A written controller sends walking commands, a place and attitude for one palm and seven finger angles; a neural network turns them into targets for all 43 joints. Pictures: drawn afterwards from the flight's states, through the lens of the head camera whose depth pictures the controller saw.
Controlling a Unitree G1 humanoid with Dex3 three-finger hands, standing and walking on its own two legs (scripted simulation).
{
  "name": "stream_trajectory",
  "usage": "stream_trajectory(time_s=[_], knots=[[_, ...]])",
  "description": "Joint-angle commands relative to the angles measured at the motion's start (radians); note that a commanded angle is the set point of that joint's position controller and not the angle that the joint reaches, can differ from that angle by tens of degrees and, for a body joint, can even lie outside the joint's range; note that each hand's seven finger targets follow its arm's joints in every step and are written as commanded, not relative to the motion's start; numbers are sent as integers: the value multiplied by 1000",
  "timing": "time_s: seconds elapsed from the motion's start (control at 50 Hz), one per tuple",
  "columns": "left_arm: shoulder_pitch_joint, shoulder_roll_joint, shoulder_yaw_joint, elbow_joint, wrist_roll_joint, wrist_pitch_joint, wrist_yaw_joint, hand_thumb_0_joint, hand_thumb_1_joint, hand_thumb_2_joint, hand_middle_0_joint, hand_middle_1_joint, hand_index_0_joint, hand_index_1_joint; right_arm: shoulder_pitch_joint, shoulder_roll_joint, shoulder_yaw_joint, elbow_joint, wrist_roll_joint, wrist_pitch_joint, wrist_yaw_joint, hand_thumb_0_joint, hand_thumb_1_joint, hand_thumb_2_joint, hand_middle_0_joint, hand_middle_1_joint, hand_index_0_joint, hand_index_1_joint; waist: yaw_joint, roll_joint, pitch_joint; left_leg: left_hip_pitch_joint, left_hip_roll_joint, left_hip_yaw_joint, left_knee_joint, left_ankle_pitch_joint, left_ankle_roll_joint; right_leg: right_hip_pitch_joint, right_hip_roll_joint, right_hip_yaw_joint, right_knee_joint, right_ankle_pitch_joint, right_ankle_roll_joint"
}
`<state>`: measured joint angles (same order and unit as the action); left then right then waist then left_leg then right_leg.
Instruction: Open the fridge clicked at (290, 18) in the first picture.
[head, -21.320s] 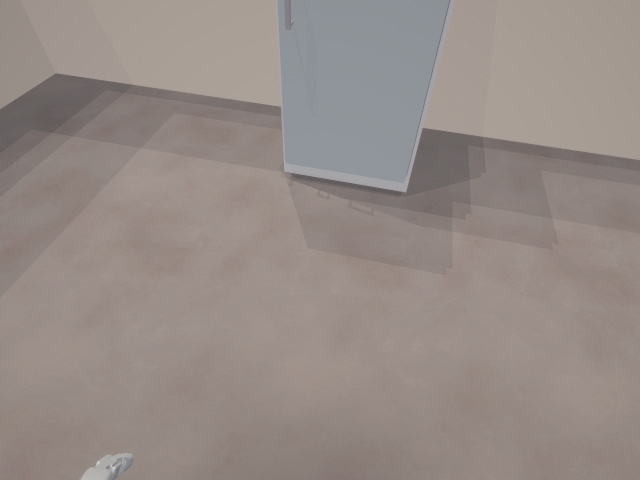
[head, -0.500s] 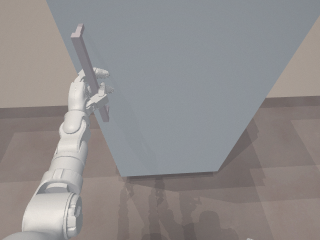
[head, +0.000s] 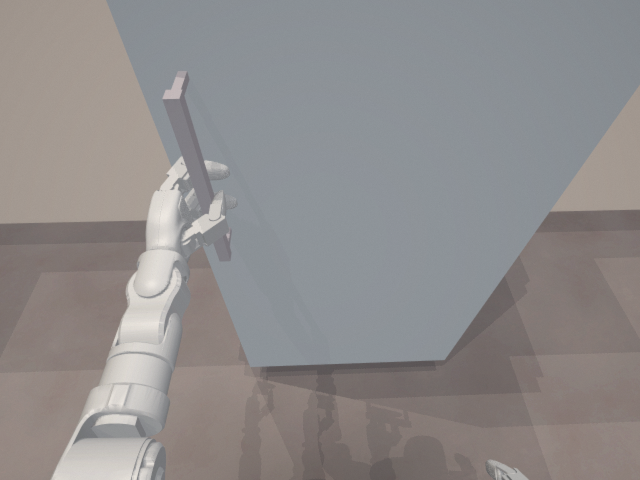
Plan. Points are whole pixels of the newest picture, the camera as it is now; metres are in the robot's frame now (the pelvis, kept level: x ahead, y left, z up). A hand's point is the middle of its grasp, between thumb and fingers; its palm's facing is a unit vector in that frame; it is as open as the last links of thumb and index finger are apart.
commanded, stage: pull the door a little, standing still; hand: left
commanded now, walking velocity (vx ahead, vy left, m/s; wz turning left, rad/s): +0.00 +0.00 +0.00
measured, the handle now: (207, 183) +0.46 +0.16 +0.11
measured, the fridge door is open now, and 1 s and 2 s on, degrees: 0 18 58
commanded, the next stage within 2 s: walk backward, drawing the door open in 0.30 s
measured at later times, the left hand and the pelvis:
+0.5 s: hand (223, 274) +0.33 +0.12 +0.10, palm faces -0.07 -0.99 -0.12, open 6.0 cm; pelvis +0.06 +0.00 +0.01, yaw -4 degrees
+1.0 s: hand (247, 326) +0.27 +0.08 +0.10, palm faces +0.23 -0.95 -0.21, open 5.6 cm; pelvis +0.04 -0.08 +0.02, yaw +6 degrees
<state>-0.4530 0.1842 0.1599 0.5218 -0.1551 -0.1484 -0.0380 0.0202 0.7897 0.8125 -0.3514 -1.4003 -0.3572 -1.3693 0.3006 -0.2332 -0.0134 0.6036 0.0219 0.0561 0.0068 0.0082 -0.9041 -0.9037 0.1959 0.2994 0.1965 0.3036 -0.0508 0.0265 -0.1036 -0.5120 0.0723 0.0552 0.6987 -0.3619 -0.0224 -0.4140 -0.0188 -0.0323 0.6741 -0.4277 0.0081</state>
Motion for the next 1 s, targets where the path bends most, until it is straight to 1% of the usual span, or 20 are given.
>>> stream_trajectory(time_s=[0.0,0.24,0.36,0.38,0.4,0.44,0.46,0.48,0.54,0.6,0.68,0.72,0.74,0.76,0.78,0.8,0.86,0.9,0.94,0.98], knots=[[-170,106,12,-296,-18,-73,-27,0,900,900,-450,-1400,-450,-1400,15,-129,-54,-129,3,-42,-3,0,-900,-900,200,300,200,300,40,5,-395,324,-59,-14,3,701,47,146,49,-23,-13,794,-12],[320,74,-17,-659,-48,-43,-42,0,900,900,-450,-1400,-450,-1400,-71,-101,-40,-231,7,-56,17,0,-900,-900,200,300,200,300,103,-33,-343,317,-55,9,-52,755,48,294,32,-28,-30,927,-7],[691,34,-60,-976,-56,-15,-25,0,900,900,-450,-1400,-450,-1400,-132,-82,-29,-287,10,-71,19,0,-900,-900,200,300,200,300,112,-8,-200,310,-46,-7,-112,614,38,255,41,-54,-81,711,-23],[691,41,-58,-1027,-52,-14,-12,0,900,900,-450,-1400,-450,-1400,-144,-80,-26,-289,11,-76,17,0,-900,-900,200,300,200,300,97,-2,-174,311,-47,-4,-113,602,40,244,38,-52,-88,732,-21],[226,253,3,-965,84,-37,50,0,900,900,-450,-1400,-450,-1400,-146,-105,-8,-215,-1,-66,-41,0,-900,-900,200,300,200,300,25,-19,-116,345,-48,10,-119,584,60,231,-5,10,-160,801,2],[509,88,-86,-827,97,-4,79,0,900,900,-450,-1400,-450,-1400,-130,-93,-16,-213,-26,-61,-64,0,-900,-900,200,300,200,300,24,-69,-118,362,-49,3,-105,733,55,267,-21,-39,-133,979,27],[552,97,-100,-879,106,1,84,0,900,900,-450,-1400,-450,-1400,-130,-105,-19,-225,-24,-55,-69,0,-900,-900,200,300,200,300,22,-5,-137,395,-50,-6,-114,892,59,279,-13,-56,-73,1004,34],[581,80,-119,-915,107,6,83,0,900,900,-450,-1400,-450,-1400,-120,-98,-16,-231,-25,-48,-70,0,-900,-900,200,300,200,300,10,66,-158,522,-46,-21,-126,1104,69,200,25,-74,-11,949,47],[586,57,-164,-1016,113,20,97,0,900,900,-450,-1400,-450,-1400,-124,-88,-20,-225,-55,-39,-47,0,-900,-900,200,300,200,300,-12,266,-157,858,67,-171,-169,1477,109,-159,95,-72,70,113,32],[657,47,-166,-1014,124,52,121,0,900,900,-450,-1400,-450,-1400,-149,-73,-9,-235,-64,-43,-50,0,-900,-900,200,300,200,300,0,176,-99,789,75,-184,-198,1341,96,-110,72,-60,-63,83,12],[746,98,-119,-1050,110,57,129,0,900,900,-450,-1400,-450,-1400,-185,-53,13,-275,-44,-33,-63,0,-900,-900,200,300,200,300,23,63,-141,586,20,-111,-164,1047,57,220,35,-39,-285,631,7],[824,109,-83,-981,99,56,130,0,900,900,-450,-1400,-450,-1400,-216,-48,16,-295,-36,-36,-81,0,-900,-900,200,300,200,300,56,-118,-109,175,-82,-43,-31,295,21,520,-111,63,-230,1284,-12],[833,100,-70,-912,104,41,126,0,900,900,-450,-1400,-450,-1400,-229,-27,21,-289,-26,-46,-87,0,-900,-900,200,300,200,300,83,-316,-98,26,-150,-34,146,-81,26,578,-197,81,-193,1543,38],[861,104,-52,-834,111,29,127,0,900,900,-450,-1400,-450,-1400,-216,-31,17,-279,-26,-56,-91,0,-900,-900,200,300,200,300,93,-401,-107,-12,-157,-77,273,-165,37,561,-248,69,-169,1652,105],[871,89,-54,-817,115,18,120,0,900,900,-450,-1400,-450,-1400,-227,-34,20,-268,-32,-65,-98,0,-900,-900,200,300,200,300,94,-388,-101,-18,-158,-91,323,-149,40,519,-237,46,-182,1601,149],[860,70,-65,-826,125,11,114,0,900,900,-450,-1400,-450,-1400,-227,-28,23,-258,-36,-68,-101,0,-900,-900,200,300,200,300,86,-341,-125,-27,-150,-84,334,-128,33,521,-231,21,-180,1497,132],[732,69,-78,-907,141,-7,113,0,900,900,-450,-1400,-450,-1400,-252,-23,18,-214,-38,-67,-111,0,-900,-900,200,300,200,300,60,-164,-129,39,-103,-26,286,-45,17,410,-211,-21,-223,1084,-6],[742,41,-102,-936,140,-7,121,0,900,900,-450,-1400,-450,-1400,-249,-12,26,-212,-39,-66,-112,0,-900,-900,200,300,200,300,58,-136,-120,80,-94,17,257,-10,15,331,-208,-48,-278,865,-29],[727,53,-99,-985,139,-3,131,0,900,900,-450,-1400,-450,-1400,-231,-13,18,-197,-34,-79,-112,0,-900,-900,200,300,200,300,50,-138,-89,137,-109,99,181,-6,14,274,-173,-100,-334,858,70],[693,57,-113,-1038,145,1,134,0,900,900,-450,-1400,-450,-1400,-195,-20,-2,-179,-20,-98,-113,0,-900,-900,200,300,200,300,16,-236,-52,326,-121,197,-72,44,22,185,-63,-216,-329,967,301]])
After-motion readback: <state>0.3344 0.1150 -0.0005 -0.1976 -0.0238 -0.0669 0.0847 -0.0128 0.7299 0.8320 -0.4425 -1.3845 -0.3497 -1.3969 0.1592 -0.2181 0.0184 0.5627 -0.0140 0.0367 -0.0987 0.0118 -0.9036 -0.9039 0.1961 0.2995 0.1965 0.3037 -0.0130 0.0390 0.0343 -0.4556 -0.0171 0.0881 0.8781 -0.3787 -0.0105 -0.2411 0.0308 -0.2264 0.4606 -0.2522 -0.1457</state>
